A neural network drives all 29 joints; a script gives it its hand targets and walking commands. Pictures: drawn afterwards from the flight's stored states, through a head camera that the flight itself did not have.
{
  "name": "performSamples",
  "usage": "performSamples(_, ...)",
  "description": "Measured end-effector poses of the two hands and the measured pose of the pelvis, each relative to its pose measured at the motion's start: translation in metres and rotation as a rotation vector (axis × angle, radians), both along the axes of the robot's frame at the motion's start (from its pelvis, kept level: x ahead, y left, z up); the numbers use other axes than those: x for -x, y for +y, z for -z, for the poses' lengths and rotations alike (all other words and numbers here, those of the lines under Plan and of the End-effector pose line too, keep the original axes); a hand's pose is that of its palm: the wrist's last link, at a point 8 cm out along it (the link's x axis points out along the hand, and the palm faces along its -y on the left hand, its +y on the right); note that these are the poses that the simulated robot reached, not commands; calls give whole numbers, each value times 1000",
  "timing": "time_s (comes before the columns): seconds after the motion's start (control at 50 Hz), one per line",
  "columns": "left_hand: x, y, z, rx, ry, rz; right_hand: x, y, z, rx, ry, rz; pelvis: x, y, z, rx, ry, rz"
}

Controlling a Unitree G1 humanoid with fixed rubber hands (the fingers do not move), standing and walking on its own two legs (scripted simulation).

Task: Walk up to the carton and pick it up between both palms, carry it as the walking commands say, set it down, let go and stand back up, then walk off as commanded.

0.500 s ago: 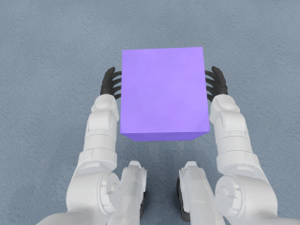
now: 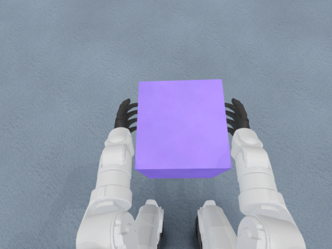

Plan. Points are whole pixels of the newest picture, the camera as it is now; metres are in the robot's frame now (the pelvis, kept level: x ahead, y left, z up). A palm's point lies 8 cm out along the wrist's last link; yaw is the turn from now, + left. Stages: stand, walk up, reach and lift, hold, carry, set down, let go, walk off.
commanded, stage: reach and lift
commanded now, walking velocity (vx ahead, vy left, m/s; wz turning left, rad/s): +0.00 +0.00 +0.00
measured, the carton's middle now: (180, 136) +0.40 +0.00 -0.11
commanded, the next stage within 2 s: none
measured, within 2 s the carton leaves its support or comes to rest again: neither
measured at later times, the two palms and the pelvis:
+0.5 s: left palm (114, 126) +0.37 +0.15 +0.04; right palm (252, 126) +0.37 -0.14 +0.04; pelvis +0.01 +0.00 +0.06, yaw +0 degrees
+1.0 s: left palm (102, 121) +0.35 +0.15 +0.11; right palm (269, 121) +0.35 -0.14 +0.11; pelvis +0.03 +0.00 +0.11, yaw +0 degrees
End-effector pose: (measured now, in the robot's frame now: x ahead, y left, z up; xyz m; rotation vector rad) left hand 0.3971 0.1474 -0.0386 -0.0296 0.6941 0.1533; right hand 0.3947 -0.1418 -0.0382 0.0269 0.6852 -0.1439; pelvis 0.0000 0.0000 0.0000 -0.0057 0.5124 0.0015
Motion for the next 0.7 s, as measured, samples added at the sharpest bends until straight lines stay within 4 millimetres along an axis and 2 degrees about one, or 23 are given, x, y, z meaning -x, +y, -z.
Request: performSamples(0.7, 30, -1, -104, -11, -1, 5, 30, -1, -104, 8, 1, -12, -21, 0, -83, -7, -249, 7)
